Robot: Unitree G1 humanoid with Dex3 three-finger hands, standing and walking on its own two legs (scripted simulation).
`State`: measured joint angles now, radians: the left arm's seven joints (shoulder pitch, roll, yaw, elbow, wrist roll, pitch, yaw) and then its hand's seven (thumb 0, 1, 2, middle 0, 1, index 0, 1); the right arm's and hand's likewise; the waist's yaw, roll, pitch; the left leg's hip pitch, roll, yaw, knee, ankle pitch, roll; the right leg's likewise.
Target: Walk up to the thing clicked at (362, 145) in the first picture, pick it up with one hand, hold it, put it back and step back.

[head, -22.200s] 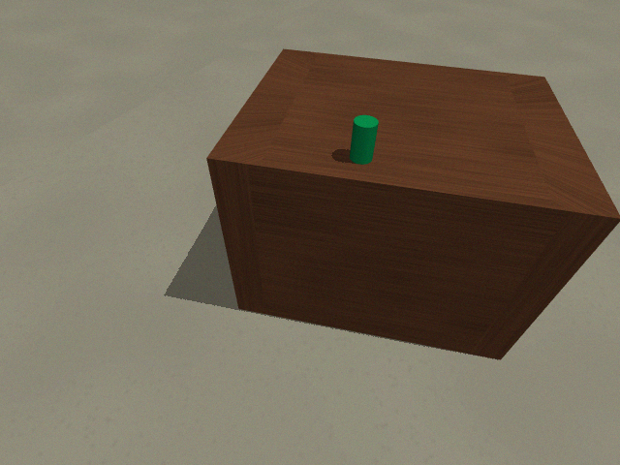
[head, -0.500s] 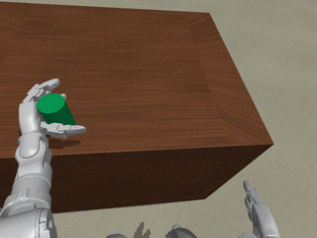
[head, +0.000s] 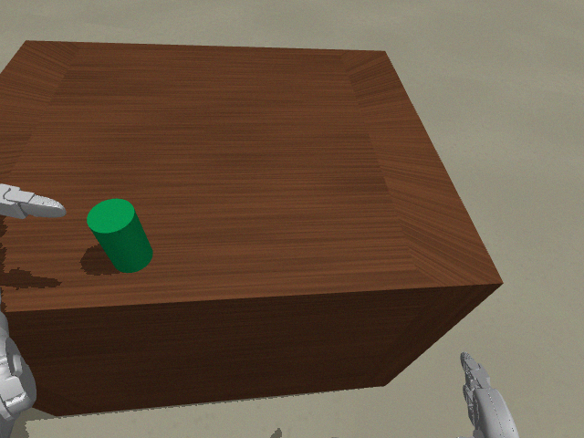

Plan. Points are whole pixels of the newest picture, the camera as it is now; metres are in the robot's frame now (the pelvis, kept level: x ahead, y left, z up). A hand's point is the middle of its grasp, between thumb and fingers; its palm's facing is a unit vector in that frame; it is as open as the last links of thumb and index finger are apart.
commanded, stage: rise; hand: left
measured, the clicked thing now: (122, 237) +0.43 +0.22 +0.03
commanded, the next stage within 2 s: sink last in 0.06 s
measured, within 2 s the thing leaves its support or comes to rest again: neither
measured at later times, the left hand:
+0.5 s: hand out of the picture +0.37 +0.38 +0.09, palm faces +0.41 -0.83 -0.37, open 17.7 cm
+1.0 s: hand (26, 436) +0.17 +0.22 +0.11, palm faces +0.29 -0.88 -0.36, open 17.4 cm
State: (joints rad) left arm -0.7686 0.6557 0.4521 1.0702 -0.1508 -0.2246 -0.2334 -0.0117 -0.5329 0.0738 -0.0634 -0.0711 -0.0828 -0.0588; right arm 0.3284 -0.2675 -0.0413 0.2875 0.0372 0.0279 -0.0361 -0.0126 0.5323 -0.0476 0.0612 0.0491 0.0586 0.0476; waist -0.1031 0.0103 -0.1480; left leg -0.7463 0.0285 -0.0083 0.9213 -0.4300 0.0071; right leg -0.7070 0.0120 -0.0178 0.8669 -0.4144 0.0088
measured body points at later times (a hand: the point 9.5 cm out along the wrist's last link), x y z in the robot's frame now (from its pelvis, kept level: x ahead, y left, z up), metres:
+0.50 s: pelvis +0.02 +0.01 +0.02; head +0.05 +0.02 +0.47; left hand +0.34 +0.42 +0.12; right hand +0.18 -0.25 -0.04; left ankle +0.01 +0.11 -0.69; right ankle +0.00 -0.13 -0.69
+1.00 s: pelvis +0.00 -0.01 +0.03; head +0.00 -0.04 +0.48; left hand +0.15 +0.26 +0.14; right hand +0.18 -0.27 -0.04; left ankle +0.01 +0.11 -0.69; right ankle +0.00 -0.13 -0.69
